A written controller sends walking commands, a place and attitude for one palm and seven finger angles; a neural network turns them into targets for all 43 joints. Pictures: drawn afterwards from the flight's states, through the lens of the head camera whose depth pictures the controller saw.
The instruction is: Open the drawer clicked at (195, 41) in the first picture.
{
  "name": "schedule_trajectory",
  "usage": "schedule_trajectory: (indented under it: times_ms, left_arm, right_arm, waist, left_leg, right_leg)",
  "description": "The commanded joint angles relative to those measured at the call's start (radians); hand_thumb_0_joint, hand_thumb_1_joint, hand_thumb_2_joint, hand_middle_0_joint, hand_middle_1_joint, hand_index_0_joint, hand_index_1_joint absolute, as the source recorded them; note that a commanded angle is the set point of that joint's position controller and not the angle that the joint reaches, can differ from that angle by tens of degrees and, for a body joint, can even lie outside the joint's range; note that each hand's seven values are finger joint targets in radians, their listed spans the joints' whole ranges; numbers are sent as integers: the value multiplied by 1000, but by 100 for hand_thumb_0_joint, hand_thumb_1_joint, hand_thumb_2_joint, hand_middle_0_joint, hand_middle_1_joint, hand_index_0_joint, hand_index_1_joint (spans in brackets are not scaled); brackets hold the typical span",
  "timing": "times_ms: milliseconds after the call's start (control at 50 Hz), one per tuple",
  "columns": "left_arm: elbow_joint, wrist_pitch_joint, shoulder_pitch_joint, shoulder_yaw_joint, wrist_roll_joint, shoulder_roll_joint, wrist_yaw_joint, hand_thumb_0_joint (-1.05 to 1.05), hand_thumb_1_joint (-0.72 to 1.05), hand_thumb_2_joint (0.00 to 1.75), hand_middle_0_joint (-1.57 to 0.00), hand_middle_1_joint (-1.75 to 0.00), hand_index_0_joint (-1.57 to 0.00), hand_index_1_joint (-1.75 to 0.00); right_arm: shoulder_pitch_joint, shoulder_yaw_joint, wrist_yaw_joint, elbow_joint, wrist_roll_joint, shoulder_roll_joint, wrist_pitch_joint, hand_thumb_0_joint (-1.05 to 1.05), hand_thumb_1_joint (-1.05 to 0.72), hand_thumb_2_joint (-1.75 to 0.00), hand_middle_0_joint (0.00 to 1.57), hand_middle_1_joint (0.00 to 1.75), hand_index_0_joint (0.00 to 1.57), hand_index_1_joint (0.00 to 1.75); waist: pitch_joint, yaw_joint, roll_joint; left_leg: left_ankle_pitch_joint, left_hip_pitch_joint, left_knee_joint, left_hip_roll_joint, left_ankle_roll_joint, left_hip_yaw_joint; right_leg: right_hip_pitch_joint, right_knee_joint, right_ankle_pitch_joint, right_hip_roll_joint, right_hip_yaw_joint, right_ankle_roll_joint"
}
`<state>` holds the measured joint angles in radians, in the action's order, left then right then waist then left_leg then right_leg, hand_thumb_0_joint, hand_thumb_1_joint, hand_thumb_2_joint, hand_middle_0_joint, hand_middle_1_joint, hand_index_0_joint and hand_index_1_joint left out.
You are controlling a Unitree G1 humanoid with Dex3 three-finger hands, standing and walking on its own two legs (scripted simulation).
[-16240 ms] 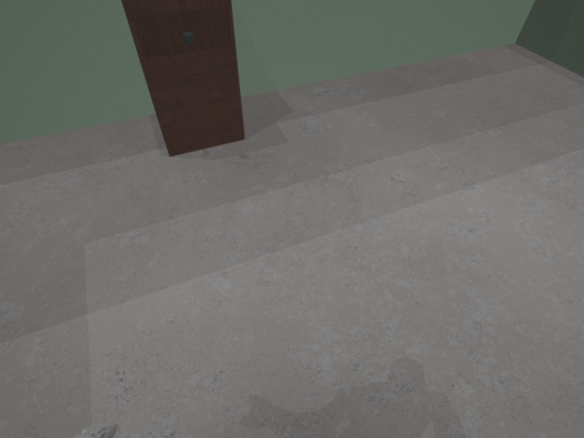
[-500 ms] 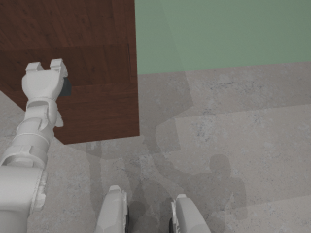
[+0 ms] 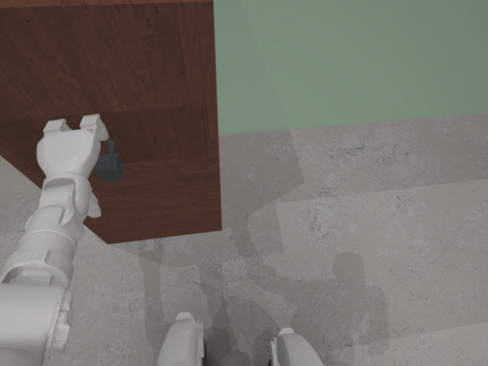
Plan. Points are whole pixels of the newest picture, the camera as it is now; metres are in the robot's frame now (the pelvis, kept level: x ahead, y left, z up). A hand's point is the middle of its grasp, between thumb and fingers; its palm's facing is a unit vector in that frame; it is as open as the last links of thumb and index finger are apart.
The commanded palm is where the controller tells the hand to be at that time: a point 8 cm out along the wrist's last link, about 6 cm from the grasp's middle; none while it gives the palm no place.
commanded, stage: lift the fingers back up to retry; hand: left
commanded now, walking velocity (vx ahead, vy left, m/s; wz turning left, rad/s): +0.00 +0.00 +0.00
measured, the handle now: (110, 159) +0.50 +0.26 -0.06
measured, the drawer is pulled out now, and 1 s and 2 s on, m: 0.00 0.00 0.00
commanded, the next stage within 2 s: re-aim the fingers above the handle in 0.28 s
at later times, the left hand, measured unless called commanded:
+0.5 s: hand (83, 169) +0.44 +0.27 +0.00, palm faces -0.01 -0.04 -1.00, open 13.8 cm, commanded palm +0.43 +0.26 +0.06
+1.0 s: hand (84, 168) +0.44 +0.27 +0.00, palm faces -0.05 -0.02 -1.00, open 13.8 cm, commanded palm +0.43 +0.25 +0.06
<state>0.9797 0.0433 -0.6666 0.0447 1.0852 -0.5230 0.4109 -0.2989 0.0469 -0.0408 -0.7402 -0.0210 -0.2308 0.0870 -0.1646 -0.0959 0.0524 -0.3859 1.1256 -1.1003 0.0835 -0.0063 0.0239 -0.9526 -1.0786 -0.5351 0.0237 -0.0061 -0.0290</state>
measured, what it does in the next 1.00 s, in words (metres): stands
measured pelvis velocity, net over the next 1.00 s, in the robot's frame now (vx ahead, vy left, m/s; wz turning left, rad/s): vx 0.01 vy -0.01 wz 0.01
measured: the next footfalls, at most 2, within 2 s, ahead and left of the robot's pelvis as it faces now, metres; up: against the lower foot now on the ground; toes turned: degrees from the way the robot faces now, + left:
none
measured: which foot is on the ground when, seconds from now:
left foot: down 0.00-1.00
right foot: down 0.00-1.00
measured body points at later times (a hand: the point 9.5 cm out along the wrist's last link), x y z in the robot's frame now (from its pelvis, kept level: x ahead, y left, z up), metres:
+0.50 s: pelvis +0.01 +0.00 +0.01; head +0.11 +0.01 +0.45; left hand +0.43 +0.27 +0.06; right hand +0.08 -0.27 -0.12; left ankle +0.06 +0.12 -0.65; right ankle -0.02 -0.15 -0.65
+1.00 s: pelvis +0.01 -0.01 +0.01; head +0.11 +0.00 +0.45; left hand +0.44 +0.27 +0.06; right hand +0.04 -0.28 -0.12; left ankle +0.06 +0.12 -0.65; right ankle -0.02 -0.15 -0.65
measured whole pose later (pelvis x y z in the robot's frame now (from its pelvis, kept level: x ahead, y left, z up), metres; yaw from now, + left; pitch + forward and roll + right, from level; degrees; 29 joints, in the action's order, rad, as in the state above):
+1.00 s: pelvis +0.01 -0.01 +0.01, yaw +1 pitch +22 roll -3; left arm 1.01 0.09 -0.63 0.05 1.10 -0.51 0.42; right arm -0.31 0.07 -0.04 -0.74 -0.02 -0.25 0.10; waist -0.17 -0.09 0.05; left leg -0.37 1.05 -1.04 0.08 -0.01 0.02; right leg -0.88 -1.03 -0.52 0.02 0.00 -0.02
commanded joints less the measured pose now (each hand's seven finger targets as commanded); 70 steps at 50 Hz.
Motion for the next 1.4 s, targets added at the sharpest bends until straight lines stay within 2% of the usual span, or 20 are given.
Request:
schedule_trajectory:
  times_ms: [0, 80, 140, 220, 260, 400, 460, 540, 600, 640, 680, 740, 820, 960, 1060, 1120, 1260, 1300, 1340, 1380]
  left_arm:
    - [-194, 4, -344, 56, -11, -273, 8, 0, -50, 30, -30, -120, -30, -120]
    - [-250, 45, -297, 55, -24, -253, -19, 0, -50, 30, -30, -120, -30, -120]
    - [-192, 62, -214, 57, -22, -225, -21, 0, -50, 30, -30, -120, -30, -120]
    - [-222, 82, -217, 37, -6, -186, 8, 0, -50, 30, -30, -120, -30, -120]
    - [-246, 93, -257, 69, 5, -226, 30, 0, -50, 30, -30, -120, -30, -120]
    - [-266, 55, -339, 52, 24, -201, 95, 0, -50, 30, -30, -120, -30, -120]
    - [-208, 14, -332, 66, 22, -231, 89, 0, -50, 30, -30, -120, -30, -120]
    - [-195, -10, -325, 29, 7, -189, 53, 0, -50, 30, -30, -120, -30, -120]
    - [-167, 2, -329, 29, 9, -211, 26, 0, -50, 30, -30, -120, -30, -120]
    - [-185, 25, -328, 26, 6, -203, 15, 0, -50, 30, -30, -120, -30, -120]
    - [-166, 42, -295, 27, 4, -195, 14, 0, -50, 30, -30, -120, -30, -120]
    - [-171, 66, -278, 92, 9, -264, 29, 0, -50, 30, -30, -120, -30, -120]
    - [-146, 56, -293, 62, 16, -240, 54, 0, -50, 30, -30, -120, -30, -120]
    - [-172, 51, -386, 47, 14, -245, 55, 0, -50, 30, -30, -120, -30, -120]
    - [-176, 44, -362, 75, 12, -275, 45, 0, -50, 30, -30, -120, -30, -120]
    - [-138, 27, -335, 69, 9, -271, 34, 0, -50, 30, -30, -120, -30, -120]
    - [-161, 58, -294, 96, 9, -299, 13, 0, -50, 30, -30, -120, -30, -120]
    - [-171, 68, -318, 58, 10, -251, 15, 0, -50, 30, -30, -120, -30, -120]
    - [-210, 77, -397, -42, 1, -121, 18, 0, -50, 30, -30, -120, -30, -120]
    - [-228, 79, -364, 0, -3, -153, 34, 0, -50, 30, -30, -120, -30, -120]
  right_arm:
    - [-130, 65, -15, 56, 2, -172, -7, 0, -90, -90, 20, 30, 20, 30]
    - [-128, 73, -17, 64, -1, -168, -4, 0, -90, -90, 20, 30, 20, 30]
    - [-119, 73, -12, 62, 2, -165, 3, 0, -90, -90, 20, 30, 20, 30]
    - [-111, 82, -2, 74, -2, -165, 10, 0, -90, -90, 20, 30, 20, 30]
    - [-108, 84, 0, 70, -5, -169, 12, 0, -90, -90, 20, 30, 20, 30]
    - [-96, 88, 7, 63, -13, -166, 6, 0, -90, -90, 20, 30, 20, 30]
    - [-95, 79, 8, 60, -10, -171, 12, 0, -90, -90, 20, 30, 20, 30]
    - [-96, 76, 4, 68, -7, -167, 12, 0, -90, -90, 20, 30, 20, 30]
    - [-97, 71, -5, 72, 0, -165, 13, 0, -90, -90, 20, 30, 20, 30]
    - [-100, 70, -9, 73, -4, -162, 8, 0, -90, -90, 20, 30, 20, 30]
    - [-99, 71, -9, 76, -3, -160, 7, 0, -90, -90, 20, 30, 20, 30]
    - [-98, 72, -8, 69, -6, -164, 7, 0, -90, -90, 20, 30, 20, 30]
    - [-98, 72, -2, 72, -2, -165, 4, 0, -90, -90, 20, 30, 20, 30]
    - [-114, 77, -8, 53, -1, -169, -6, 0, -90, -90, 20, 30, 20, 30]
    - [-120, 76, -8, 47, -2, -171, -8, 0, -90, -90, 20, 30, 20, 30]
    - [-120, 71, -7, 50, -3, -173, -1, 0, -90, -90, 20, 30, 20, 30]
    - [-111, 70, -11, 65, 0, -171, 3, 0, -90, -90, 20, 30, 20, 30]
    - [-113, 74, -10, 64, 0, -167, -2, 0, -90, -90, 20, 30, 20, 30]
    - [-122, 82, -7, 58, -5, -155, -14, 0, -90, -90, 20, 30, 20, 30]
    - [-132, 89, -5, 53, -11, -161, -17, 0, -90, -90, 20, 30, 20, 30]
  waist:
    - [-440, -4, 53]
    - [-435, 10, 89]
    - [-357, 18, 51]
    - [-365, 13, 42]
    - [-388, 11, 57]
    - [-444, -4, 94]
    - [-434, 5, 76]
    - [-427, 1, 69]
    - [-387, -6, 15]
    - [-388, 1, 52]
    - [-358, 0, 33]
    - [-386, 22, 25]
    - [-353, 7, 27]
    - [-427, -20, 51]
    - [-458, -1, 66]
    - [-403, -1, 44]
    - [-423, 12, 45]
    - [-389, -7, 48]
    - [-393, -48, 63]
    - [-432, -22, 83]
  left_leg:
    - [273, -561, 134, -65, 47, -36]
    - [327, -630, 160, -65, 44, -38]
    - [338, -594, 170, -64, 42, -42]
    - [333, -600, 170, -66, 40, -39]
    - [341, -618, 166, -63, 39, -33]
    - [341, -664, 153, -63, 32, -19]
    - [320, -642, 167, -65, 34, -23]
    - [314, -643, 178, -67, 36, -31]
    - [263, -589, 183, -69, 45, -39]
    - [272, -596, 181, -70, 43, -39]
    - [257, -572, 177, -70, 45, -40]
    - [265, -544, 164, -71, 46, -41]
    - [215, -507, 161, -74, 47, -48]
    - [235, -555, 146, -70, 47, -35]
    - [279, -579, 144, -69, 45, -38]
    - [270, -538, 149, -71, 47, -43]
    - [290, -535, 144, -70, 46, -49]
    - [269, -540, 144, -68, 47, -46]
    - [272, -586, 137, -64, 45, -32]
    - [302, -635, 140, -60, 37, -20]
  right_leg:
    - [96, 211, 337, 57, -45, 51]
    - [128, 233, 374, 60, -48, 56]
    - [125, 237, 385, 58, -52, 59]
    - [111, 231, 373, 58, -55, 60]
    - [93, 224, 366, 56, -53, 58]
    - [56, 209, 340, 58, -59, 60]
    - [81, 218, 332, 58, -58, 58]
    - [114, 235, 345, 58, -54, 59]
    - [129, 251, 329, 54, -43, 51]
    - [129, 246, 334, 52, -42, 56]
    - [117, 246, 322, 53, -41, 55]
    - [135, 228, 334, 51, -36, 56]
    - [106, 231, 290, 52, -34, 53]
    - [80, 222, 298, 53, -33, 49]
    - [99, 217, 337, 56, -36, 51]
    - [115, 222, 347, 56, -37, 51]
    - [127, 213, 374, 54, -31, 49]
    - [90, 221, 343, 54, -36, 49]
    - [38, 219, 321, 55, -44, 52]
    - [36, 209, 323, 60, -51, 59]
